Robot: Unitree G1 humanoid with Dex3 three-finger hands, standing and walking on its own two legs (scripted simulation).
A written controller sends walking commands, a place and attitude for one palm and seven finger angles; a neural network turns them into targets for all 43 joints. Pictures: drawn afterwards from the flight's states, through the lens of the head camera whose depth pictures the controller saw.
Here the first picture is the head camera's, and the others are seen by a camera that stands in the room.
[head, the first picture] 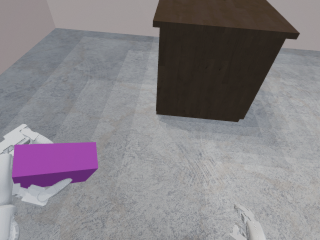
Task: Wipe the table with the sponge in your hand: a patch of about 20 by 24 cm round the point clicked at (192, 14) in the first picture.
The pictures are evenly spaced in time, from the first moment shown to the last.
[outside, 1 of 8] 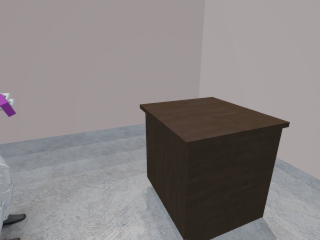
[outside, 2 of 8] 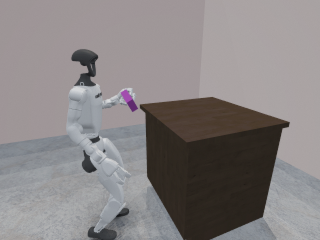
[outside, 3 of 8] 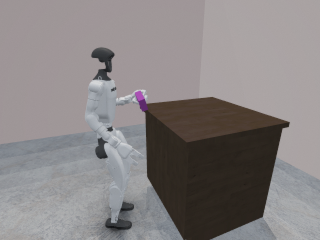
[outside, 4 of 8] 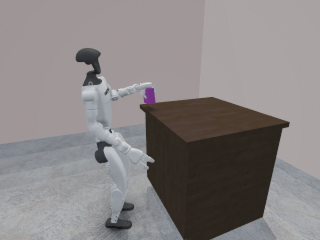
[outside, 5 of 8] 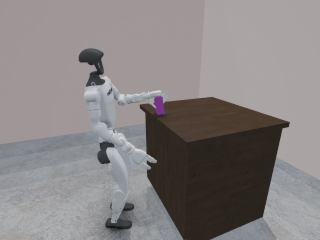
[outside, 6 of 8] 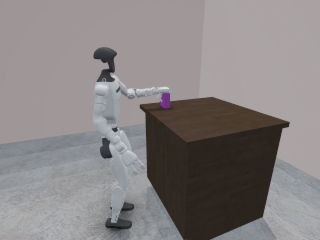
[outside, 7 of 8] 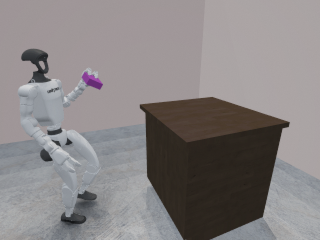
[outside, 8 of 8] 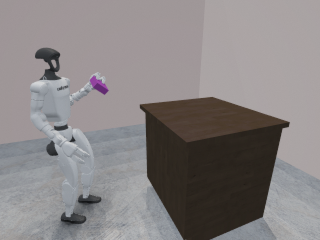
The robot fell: no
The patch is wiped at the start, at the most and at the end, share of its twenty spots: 0.00 1.00 1.00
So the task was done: yes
